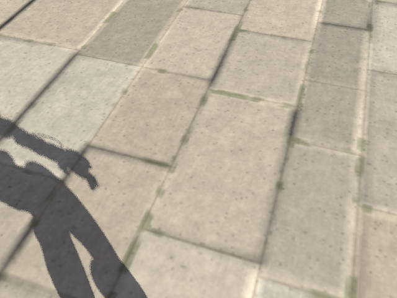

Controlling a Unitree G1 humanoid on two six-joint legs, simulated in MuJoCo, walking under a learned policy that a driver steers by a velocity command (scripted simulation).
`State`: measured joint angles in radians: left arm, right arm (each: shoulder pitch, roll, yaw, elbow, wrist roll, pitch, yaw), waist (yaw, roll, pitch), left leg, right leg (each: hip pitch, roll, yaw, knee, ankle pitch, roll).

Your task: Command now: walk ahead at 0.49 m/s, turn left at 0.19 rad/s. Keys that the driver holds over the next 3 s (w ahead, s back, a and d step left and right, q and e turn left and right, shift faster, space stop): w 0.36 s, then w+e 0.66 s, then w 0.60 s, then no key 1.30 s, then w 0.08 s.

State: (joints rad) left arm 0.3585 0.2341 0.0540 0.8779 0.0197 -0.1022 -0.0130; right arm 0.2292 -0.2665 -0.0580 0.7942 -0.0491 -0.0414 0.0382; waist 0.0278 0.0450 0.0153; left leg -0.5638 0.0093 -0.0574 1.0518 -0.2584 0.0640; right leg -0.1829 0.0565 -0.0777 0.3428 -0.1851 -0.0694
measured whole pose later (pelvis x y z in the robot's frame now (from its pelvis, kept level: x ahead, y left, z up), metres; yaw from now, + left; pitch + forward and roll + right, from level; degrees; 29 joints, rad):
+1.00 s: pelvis +0.53 -0.03 -0.01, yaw -18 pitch +0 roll +0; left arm 0.30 0.26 0.07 0.90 0.00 -0.04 -0.01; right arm 0.18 -0.24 -0.04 0.83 -0.04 -0.06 0.01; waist 0.01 0.02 0.05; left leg -0.55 0.10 -0.03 1.12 -0.30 -0.01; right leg -0.22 0.14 -0.01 0.39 -0.17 -0.15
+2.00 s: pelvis +0.98 -0.18 -0.01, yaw -24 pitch -1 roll +1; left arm 0.16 0.18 0.00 0.93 0.01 -0.06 0.02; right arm 0.30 -0.20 -0.02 1.00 -0.02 -0.02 -0.02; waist -0.03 0.03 0.08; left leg -0.30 -0.02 -0.02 0.96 -0.50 0.02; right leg -0.34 0.04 -0.08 0.44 -0.10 -0.09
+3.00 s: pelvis +1.04 -0.18 +0.00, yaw -24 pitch -1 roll +0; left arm 0.31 0.13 0.00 1.16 0.01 0.00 0.04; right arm 0.36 -0.12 0.01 1.15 -0.01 -0.01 -0.04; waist 0.01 0.01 0.01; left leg -0.11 -0.02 0.01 0.43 -0.30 0.03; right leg -0.24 0.03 -0.05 0.43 -0.19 -0.05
